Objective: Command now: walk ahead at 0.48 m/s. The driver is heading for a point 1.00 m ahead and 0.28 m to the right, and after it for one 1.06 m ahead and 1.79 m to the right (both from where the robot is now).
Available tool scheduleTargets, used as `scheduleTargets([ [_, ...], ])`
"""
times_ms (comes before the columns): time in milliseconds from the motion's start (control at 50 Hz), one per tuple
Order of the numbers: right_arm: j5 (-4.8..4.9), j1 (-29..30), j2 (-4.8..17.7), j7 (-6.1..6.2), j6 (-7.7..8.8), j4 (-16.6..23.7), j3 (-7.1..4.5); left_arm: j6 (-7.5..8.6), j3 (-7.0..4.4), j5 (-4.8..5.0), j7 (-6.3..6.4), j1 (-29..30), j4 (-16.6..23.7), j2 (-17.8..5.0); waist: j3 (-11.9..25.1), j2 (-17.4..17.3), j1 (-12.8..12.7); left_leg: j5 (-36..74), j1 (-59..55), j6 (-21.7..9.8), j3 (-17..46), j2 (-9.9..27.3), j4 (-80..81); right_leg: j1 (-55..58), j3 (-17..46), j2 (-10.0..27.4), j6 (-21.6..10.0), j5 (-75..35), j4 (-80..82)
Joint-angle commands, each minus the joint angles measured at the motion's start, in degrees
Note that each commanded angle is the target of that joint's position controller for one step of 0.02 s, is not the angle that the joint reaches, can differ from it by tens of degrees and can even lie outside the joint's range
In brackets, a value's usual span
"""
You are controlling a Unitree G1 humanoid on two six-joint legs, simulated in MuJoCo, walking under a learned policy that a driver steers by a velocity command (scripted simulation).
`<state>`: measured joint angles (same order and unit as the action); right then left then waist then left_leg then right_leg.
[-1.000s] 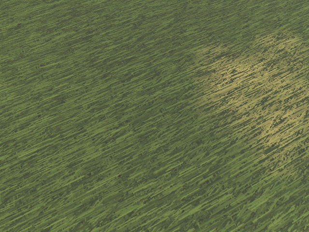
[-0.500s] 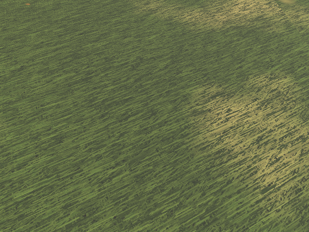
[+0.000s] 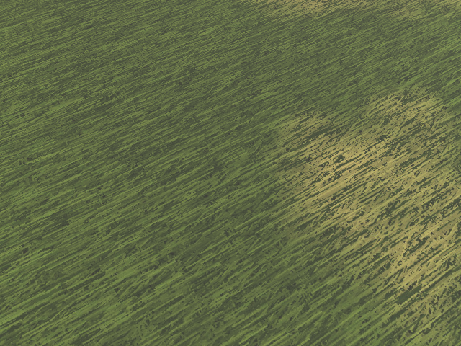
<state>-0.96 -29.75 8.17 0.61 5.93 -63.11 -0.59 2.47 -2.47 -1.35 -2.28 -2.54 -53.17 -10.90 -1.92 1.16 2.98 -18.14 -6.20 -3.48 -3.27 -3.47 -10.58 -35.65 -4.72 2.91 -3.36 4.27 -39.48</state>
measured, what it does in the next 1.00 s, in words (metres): walks ahead, turning right: right foot, then left foot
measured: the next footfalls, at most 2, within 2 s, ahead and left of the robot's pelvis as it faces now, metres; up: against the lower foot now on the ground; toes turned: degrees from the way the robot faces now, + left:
right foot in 0.10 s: +0.24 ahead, -0.09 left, +0.00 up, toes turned -4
left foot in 0.60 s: +0.39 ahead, +0.06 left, +0.00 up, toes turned -6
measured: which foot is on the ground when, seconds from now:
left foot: down 0.00-0.12, up 0.14-0.58, down 0.60-1.00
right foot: up 0.00-0.08, down 0.10-0.62, up 0.64-1.00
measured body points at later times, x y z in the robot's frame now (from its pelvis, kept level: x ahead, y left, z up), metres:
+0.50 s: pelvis +0.23 -0.03 +0.01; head +0.27 -0.03 +0.45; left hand +0.20 +0.20 -0.15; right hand +0.34 -0.26 -0.14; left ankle +0.35 +0.09 -0.70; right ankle +0.20 -0.09 -0.74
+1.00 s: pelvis +0.27 -0.01 +0.00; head +0.29 -0.02 +0.45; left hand +0.46 +0.19 -0.13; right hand +0.25 -0.29 -0.13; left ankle +0.35 +0.06 -0.74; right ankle +0.23 -0.12 -0.70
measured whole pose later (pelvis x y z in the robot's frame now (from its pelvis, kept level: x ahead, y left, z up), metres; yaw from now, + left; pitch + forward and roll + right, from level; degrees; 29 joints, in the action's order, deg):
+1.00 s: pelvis +0.27 -0.01 +0.00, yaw -21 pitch +0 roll +1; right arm -2.1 -12.3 13.4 2.2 0.2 -49.8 -2.9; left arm -5.1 -4.2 -1.1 -1.8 -9.3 -48.1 -13.6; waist -3.1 0.2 0.8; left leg -10.2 16.3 -3.0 -14.1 3.9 -26.6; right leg -22.3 -2.2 1.7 -0.2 24.7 -47.2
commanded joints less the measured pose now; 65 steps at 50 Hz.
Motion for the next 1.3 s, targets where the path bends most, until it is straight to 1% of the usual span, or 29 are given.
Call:
scheduleTargets([
  [20, 0.00, -0.81, 8.62, 0.47, 0.73, 1.34, -1.41, 0.55, -0.26, 0.23, 0.38, 4.08, 4.30, -2.72, -5.94, -6.28, -2.35, 39.04, 6.18, -6.82, 5.48, 15.79, 0.26, 5.78, -1.81, -2.32, -2.19, -0.44, 4.94],
  [80, -0.20, 1.09, 10.26, 0.68, 0.27, 1.16, -1.91, 1.56, -1.96, 0.11, 1.63, -11.40, -0.45, -5.55, 2.46, -4.96, -9.23, 56.20, 4.30, -4.61, 2.34, 14.24, -19.96, 23.73, -3.09, -6.77, -5.44, 2.50, 10.02],
  [100, -0.08, 0.85, 9.84, 0.52, 0.13, 1.58, -1.73, 2.08, -3.07, -0.79, 2.24, -20.25, -3.15, -8.17, 7.36, -3.57, -12.24, 45.92, 12.44, -3.87, 1.33, 12.17, -32.93, 36.89, 1.09, -2.87, -7.04, 4.74, 10.94],
  [120, 0.92, -2.64, 5.06, 0.00, -0.02, 3.35, -0.74, 2.30, -4.47, -2.13, 2.68, -27.58, -3.68, -14.18, 15.61, 5.71, -11.96, 17.88, 26.88, -2.30, -1.62, 6.54, -54.14, 51.14, 23.19, 14.10, -11.38, 15.17, 13.09],
  [140, 1.73, -5.29, 5.13, -0.53, -0.15, 2.93, -1.48, 1.41, -4.59, -0.64, 1.93, -25.68, -3.57, -14.33, 19.81, 11.09, -9.82, -11.01, 38.74, -1.81, 3.30, -1.43, -68.77, 54.20, 47.40, 21.63, -17.25, 19.96, 24.59],
  [160, 0.71, 0.90, 8.23, -0.45, -0.45, 4.56, -2.25, 1.20, -3.94, 0.62, 1.70, -17.95, -2.39, -11.88, 10.13, 4.19, -7.11, -5.49, 43.73, -2.71, 6.25, 3.53, -70.04, 46.09, 39.78, 18.75, -14.96, 25.10, 26.29],
  [180, 0.23, 6.06, 8.06, -0.79, -0.17, 6.02, -2.27, 1.62, -2.85, 0.99, 1.50, -12.97, -1.32, -7.94, 3.99, 0.77, -6.21, -0.32, 43.31, -2.83, 5.89, 5.75, -66.82, 37.06, 31.78, 16.68, -13.34, 21.87, 28.09],
  [220, -0.86, 6.07, 5.63, -0.74, -1.09, 5.66, -2.21, 2.69, -1.36, 0.82, 1.87, -11.27, -2.38, -3.64, -1.20, -0.96, -2.06, 1.83, 36.09, -1.69, 5.60, 8.42, -60.13, 25.35, 20.02, 12.28, -10.29, -1.82, 29.21],
  [280, -1.27, 3.25, 3.30, -0.75, -3.11, 4.62, -2.09, 4.12, -0.57, 0.42, 2.18, -15.59, -4.87, -3.23, 0.03, -0.08, 0.27, 1.08, 31.06, 0.18, 3.75, 7.14, -55.90, 22.39, 9.99, 9.95, -9.86, -30.92, 26.61],
  [340, -1.04, 8.81, 4.06, -0.59, -3.80, 6.58, -2.12, 3.80, -0.15, 0.37, 2.26, -16.98, -5.66, -4.62, 0.03, 2.27, 0.34, 6.07, 33.13, 1.39, 1.68, 6.70, -46.87, 23.39, 6.09, 7.01, -9.06, -38.50, 25.50],
  [480, 0.43, 20.46, 5.92, 1.14, -4.25, 10.75, -1.82, 1.35, -0.51, 0.14, 3.02, -21.15, -5.42, -6.87, 1.65, 4.56, -3.82, 9.73, 33.00, 2.74, 1.10, 3.78, -32.25, 29.75, 10.32, 6.93, -9.12, -37.79, 19.06],
  [580, 0.76, 15.86, 7.28, 2.36, -3.03, 10.40, -2.52, -0.39, -1.90, 0.15, 3.80, -18.17, -3.66, -7.61, 0.64, 3.94, -1.63, 8.61, 24.98, 1.40, 2.86, 2.85, -17.09, 29.63, 17.22, 6.41, -7.35, -26.09, 10.69],
  [600, -0.05, 12.08, 9.07, 2.74, -2.26, 9.76, -3.13, -0.30, -1.90, 0.90, 3.77, -17.04, -2.55, -6.79, 2.72, 1.27, -0.29, 19.01, 16.11, 0.38, 5.43, 6.36, -12.15, 25.03, 16.29, 3.69, -5.06, -20.72, 4.75],
  [620, -0.91, 7.82, 14.41, 3.28, -1.72, 10.45, -4.32, -0.06, -1.18, 1.91, 3.93, -18.04, 0.04, -3.78, 9.21, -8.87, -0.39, 41.73, 4.87, -3.25, 17.20, 20.98, -12.09, 17.97, 10.81, -1.74, -2.38, -0.96, -9.13],
  [640, 0.79, 9.54, 16.03, 2.82, -2.81, 10.99, -4.69, -1.37, -1.70, 1.86, 4.28, -23.53, -0.44, -2.84, 12.46, -18.15, -2.03, 57.96, 1.77, -12.40, 26.73, 30.14, -12.38, 8.50, 3.96, -11.01, -0.54, 35.45, -20.27],
  [660, 0.91, 10.92, 12.31, 2.70, -3.59, 12.11, -3.93, -2.40, -2.79, 0.21, 4.31, -22.78, -1.39, -6.97, 11.44, -9.66, -3.10, 47.19, 5.40, -13.70, 24.70, 28.68, -10.59, 7.20, 6.41, -7.17, -0.13, 34.65, -28.06],
  [700, 0.11, 18.41, 8.46, 3.09, -4.41, 14.44, -2.74, -3.68, -3.17, -0.48, 3.37, -17.54, -0.49, -5.64, 3.72, -4.28, -4.73, 27.07, 15.60, -10.19, 15.50, 22.07, -6.36, 6.70, 7.28, -3.96, 1.67, 25.78, -28.98],
  [740, -0.51, 19.38, 8.61, 3.55, -4.66, 15.02, -2.67, -4.97, -3.31, -0.83, 2.62, -16.54, 0.32, -5.27, 1.90, -7.39, -5.18, 24.72, 19.32, -8.99, 9.35, 18.41, -4.95, 7.26, 5.79, -3.86, 3.44, 20.97, -29.44],
  [880, -0.84, 16.76, 11.85, 2.76, -4.56, 15.46, -3.50, -7.34, -2.73, -0.27, 1.47, -10.70, 4.88, -5.46, 3.79, -8.19, -3.56, 15.42, 16.86, -9.88, 4.04, 20.35, -4.08, 7.38, 3.87, -1.98, 4.70, 18.99, -17.84],
  [1000, -1.24, 17.08, 15.42, 1.19, -5.53, 16.40, -4.78, -6.94, -2.23, 0.53, 0.07, -7.38, 9.35, -6.43, 4.72, -9.38, -2.03, 9.99, 18.10, -8.57, 1.17, 22.81, -6.47, 15.95, -0.14, -2.15, 2.18, 21.27, -4.03],
  [1040, -0.75, 17.84, 16.40, 0.89, -6.01, 16.57, -5.23, -6.26, -2.21, 0.66, 0.10, -10.18, 9.63, -6.35, 5.20, -8.33, -3.74, 11.24, 19.72, -5.65, -1.10, 22.86, -10.68, 21.93, -1.16, -2.94, 0.69, 17.10, 5.26],
  [1060, -0.81, 16.46, 16.15, 0.66, -6.48, 16.02, -5.45, -5.63, -2.40, 0.70, 0.37, -12.71, 8.99, -7.14, 5.26, -5.54, -4.55, 9.71, 22.91, -2.21, -3.57, 21.84, -15.04, 27.15, 0.45, -3.48, -0.22, 12.64, 12.50],
  [1080, -1.00, 14.08, 13.15, -0.05, -7.13, 15.77, -5.06, -4.79, -3.01, 0.10, 0.97, -14.89, 8.50, -10.18, 4.32, 5.57, -4.76, -3.55, 30.80, 2.21, -8.53, 16.71, -26.06, 31.79, 13.20, 3.50, -2.41, 17.05, 24.61],
  [1100, -0.55, 18.22, 7.93, 0.10, -7.49, 20.77, -3.44, -4.64, -5.04, 0.30, 1.39, -17.24, 9.61, -18.83, 1.71, 18.62, -5.96, -20.20, 47.29, 5.85, -9.42, 5.41, -37.53, 32.93, 37.17, 18.81, -9.86, 26.33, 29.81],
  [1120, -1.83, 25.07, 11.64, 0.20, -7.86, 22.09, -3.97, -4.68, -5.24, -0.64, 2.16, -19.83, 8.25, -17.63, -1.72, 10.48, -9.24, -15.18, 48.03, 4.86, 0.40, 6.72, -44.39, 27.24, 36.59, 18.95, -13.55, 32.96, 31.99],
  [1160, -0.21, 21.55, 12.41, -1.45, -7.05, 20.45, -4.46, -4.36, -2.77, -0.02, 3.00, -13.06, 8.80, -11.07, -4.50, 9.07, -3.53, -2.61, 47.05, 4.07, 2.50, 7.83, -43.61, 25.69, 28.16, 12.03, -9.31, 36.91, 35.42],
  [1200, -1.72, 17.24, 12.97, -2.56, -6.23, 17.07, -4.85, -2.71, -1.94, 0.29, 2.89, -11.39, 9.20, -8.96, -1.92, 6.82, -2.33, 3.72, 44.85, 3.79, 1.80, 7.48, -44.86, 30.04, 21.63, 7.97, -7.72, 23.89, 34.67],
  [1240, -1.63, 16.93, 11.44, -3.07, -6.04, 16.20, -4.64, -0.95, -1.80, 0.62, 2.25, -14.70, 7.78, -9.04, -0.12, 2.73, -2.55, 6.43, 45.59, 3.60, 1.68, 7.31, -44.89, 34.56, 19.41, 7.67, -7.46, 17.01, 33.98],
  [1300, -1.24, 20.10, 10.99, -3.05, -5.98, 16.92, -4.50, 0.51, -2.06, 0.72, 2.02, -18.63, 6.06, -10.06, -1.42, 3.56, -4.08, 8.76, 49.03, 4.26, 1.87, 7.80, -42.56, 37.62, 18.98, 8.44, -8.22, 15.42, 34.74],
])
Keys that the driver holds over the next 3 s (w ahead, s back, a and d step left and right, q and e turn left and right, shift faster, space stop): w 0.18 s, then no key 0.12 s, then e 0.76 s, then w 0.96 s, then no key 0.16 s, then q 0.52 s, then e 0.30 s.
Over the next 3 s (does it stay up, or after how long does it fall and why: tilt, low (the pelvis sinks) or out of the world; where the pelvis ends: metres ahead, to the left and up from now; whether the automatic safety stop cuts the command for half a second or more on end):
stays up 0.76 -0.22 0.00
